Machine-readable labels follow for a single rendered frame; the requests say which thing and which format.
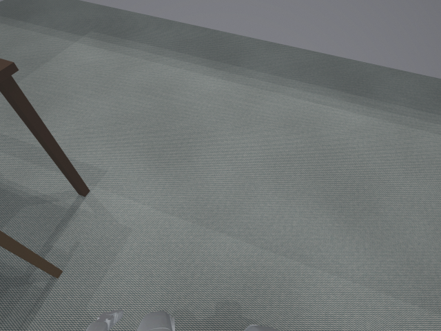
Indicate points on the chair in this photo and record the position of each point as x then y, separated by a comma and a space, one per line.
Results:
21, 251

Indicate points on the table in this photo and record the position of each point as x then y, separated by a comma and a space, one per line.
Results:
16, 98

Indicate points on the robot left hand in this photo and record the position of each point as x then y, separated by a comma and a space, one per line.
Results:
106, 320

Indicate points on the robot left thigh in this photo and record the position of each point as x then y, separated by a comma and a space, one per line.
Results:
157, 321

